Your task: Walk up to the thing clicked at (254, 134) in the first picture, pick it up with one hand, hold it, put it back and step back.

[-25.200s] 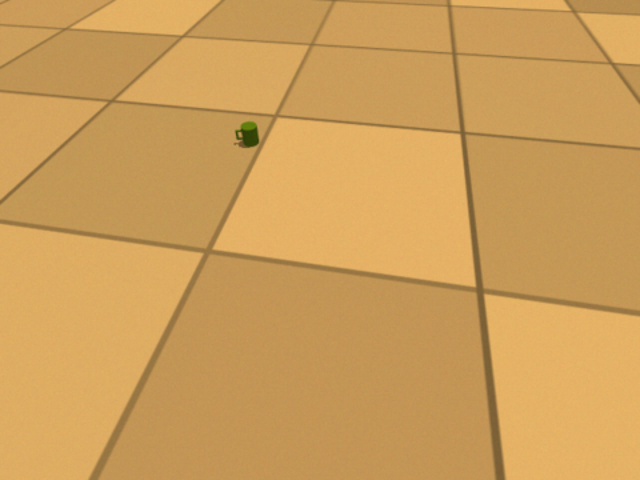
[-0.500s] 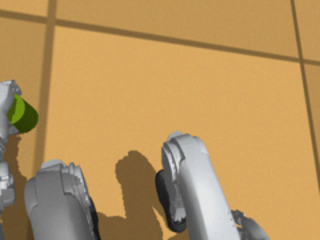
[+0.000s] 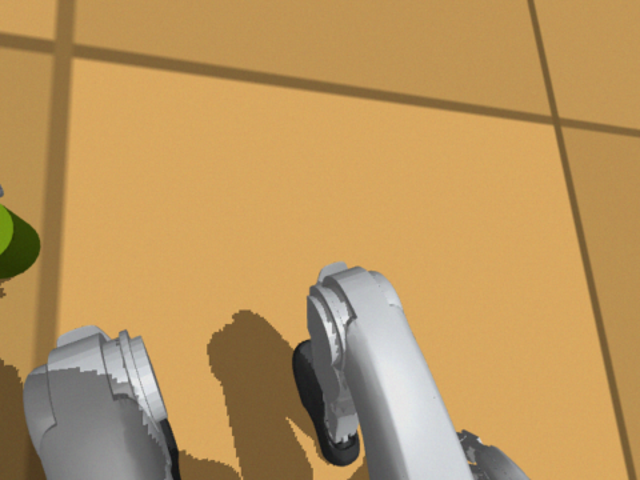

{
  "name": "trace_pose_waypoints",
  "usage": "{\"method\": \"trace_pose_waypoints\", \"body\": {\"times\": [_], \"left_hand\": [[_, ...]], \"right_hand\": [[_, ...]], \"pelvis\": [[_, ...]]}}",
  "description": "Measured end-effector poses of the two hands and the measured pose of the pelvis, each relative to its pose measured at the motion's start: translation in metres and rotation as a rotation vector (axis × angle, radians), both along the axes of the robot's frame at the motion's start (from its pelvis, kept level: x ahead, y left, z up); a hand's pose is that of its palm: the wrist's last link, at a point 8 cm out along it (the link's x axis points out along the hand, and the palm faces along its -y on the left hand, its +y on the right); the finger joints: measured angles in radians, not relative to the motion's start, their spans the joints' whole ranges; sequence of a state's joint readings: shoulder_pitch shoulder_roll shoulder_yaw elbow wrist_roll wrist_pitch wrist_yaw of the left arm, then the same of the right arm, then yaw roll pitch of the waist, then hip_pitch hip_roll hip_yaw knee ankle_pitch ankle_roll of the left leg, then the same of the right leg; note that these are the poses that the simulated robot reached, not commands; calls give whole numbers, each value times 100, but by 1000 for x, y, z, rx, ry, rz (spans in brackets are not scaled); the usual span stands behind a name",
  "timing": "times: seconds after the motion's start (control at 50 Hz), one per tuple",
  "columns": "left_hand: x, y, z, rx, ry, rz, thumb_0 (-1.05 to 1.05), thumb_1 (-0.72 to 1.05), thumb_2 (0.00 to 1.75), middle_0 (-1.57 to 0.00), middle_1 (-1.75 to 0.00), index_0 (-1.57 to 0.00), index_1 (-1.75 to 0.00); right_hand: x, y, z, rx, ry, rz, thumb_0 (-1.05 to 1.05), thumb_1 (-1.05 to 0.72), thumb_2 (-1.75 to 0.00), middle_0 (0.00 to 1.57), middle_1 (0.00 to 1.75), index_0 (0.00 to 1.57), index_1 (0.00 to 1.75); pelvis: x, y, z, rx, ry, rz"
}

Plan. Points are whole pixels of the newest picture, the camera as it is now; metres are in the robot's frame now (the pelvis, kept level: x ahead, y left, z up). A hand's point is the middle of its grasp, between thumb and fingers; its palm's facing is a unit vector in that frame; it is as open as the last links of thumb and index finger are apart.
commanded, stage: open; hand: left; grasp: from above
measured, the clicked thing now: out of the picture +0.44 +0.34 -0.25
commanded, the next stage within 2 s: withdraw in 0.64 s
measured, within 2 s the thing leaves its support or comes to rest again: neither
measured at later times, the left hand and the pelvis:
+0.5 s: hand out of the picture +0.44 +0.33 -0.20, palm faces -0.46 -0.13 -0.88, open 14.1 cm; pelvis +0.00 +0.00 +0.01, yaw +0 degrees
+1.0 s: hand out of the picture +0.45 +0.33 -0.18, palm faces -0.37 -0.11 -0.92, open 14.3 cm; pelvis +0.00 +0.00 +0.01, yaw +1 degrees
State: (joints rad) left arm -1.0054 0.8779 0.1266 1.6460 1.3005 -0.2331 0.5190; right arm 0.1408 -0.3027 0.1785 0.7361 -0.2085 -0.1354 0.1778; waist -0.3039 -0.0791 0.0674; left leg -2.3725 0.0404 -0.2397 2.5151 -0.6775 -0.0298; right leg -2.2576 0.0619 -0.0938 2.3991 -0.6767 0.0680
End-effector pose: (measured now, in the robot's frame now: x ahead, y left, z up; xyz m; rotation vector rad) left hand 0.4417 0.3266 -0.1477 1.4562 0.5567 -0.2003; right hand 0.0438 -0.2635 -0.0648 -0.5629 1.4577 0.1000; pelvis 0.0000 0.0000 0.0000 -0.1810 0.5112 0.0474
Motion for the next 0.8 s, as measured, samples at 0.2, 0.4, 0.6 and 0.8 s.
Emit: {"method": "trace_pose_waypoints", "body": {"times": [0.2, 0.4, 0.6, 0.8], "left_hand": [[6, 2, -2, 16, -22, 21, 0, -43, 94, -28, -88, -24, -91], [9, 3, 0, 14, 1, 38, 0, -55, 105, -13, -98, -9, -101], [9, 3, 1, 2, 5, 32, 0, -56, 108, -10, -103, -6, -106], [7, 3, 3, 0, -5, 28, 0, -53, 106, -9, -105, -7, -106]], "right_hand": [[-1, 4, 1, 10, 2, -5, 0, -89, -90, 20, 30, 20, 30], [9, 10, -2, 43, 1, 0, 0, -89, -90, 20, 30, 20, 30], [16, 7, -2, 47, -1, 12, 0, -89, -90, 20, 30, 20, 30], [16, 3, 0, 30, 2, 16, 0, -89, -90, 20, 30, 20, 30]], "pelvis": [[1, 3, 0, -9, 11, 1], [4, 3, 4, -10, 27, 5], [5, 1, 6, -7, 26, 4], [3, 0, 6, -6, 23, 3]]}}
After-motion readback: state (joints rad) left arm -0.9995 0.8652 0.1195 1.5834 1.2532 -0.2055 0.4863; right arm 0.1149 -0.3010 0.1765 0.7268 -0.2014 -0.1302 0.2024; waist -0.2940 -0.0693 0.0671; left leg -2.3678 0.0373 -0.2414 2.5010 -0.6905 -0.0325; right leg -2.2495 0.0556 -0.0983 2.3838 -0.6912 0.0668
